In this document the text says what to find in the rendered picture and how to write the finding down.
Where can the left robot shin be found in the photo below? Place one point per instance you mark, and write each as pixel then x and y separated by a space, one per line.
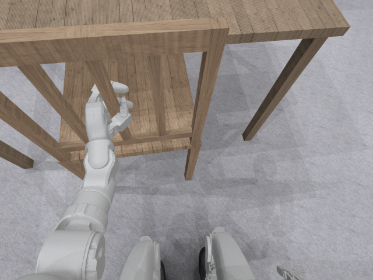
pixel 156 276

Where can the robot left thigh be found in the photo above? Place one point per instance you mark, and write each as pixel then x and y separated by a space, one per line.
pixel 142 261

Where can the left robot forearm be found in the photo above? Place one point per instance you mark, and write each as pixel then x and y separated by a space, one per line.
pixel 93 199

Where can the chair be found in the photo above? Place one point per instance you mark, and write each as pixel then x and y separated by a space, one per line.
pixel 147 57

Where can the right robot hand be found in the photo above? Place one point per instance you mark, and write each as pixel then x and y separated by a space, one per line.
pixel 288 273

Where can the left robot hand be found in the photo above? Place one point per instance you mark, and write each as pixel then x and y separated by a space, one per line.
pixel 97 115

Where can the table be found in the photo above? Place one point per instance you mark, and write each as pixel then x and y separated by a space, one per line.
pixel 250 21

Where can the robot left upper arm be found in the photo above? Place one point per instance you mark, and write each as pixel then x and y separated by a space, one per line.
pixel 71 255

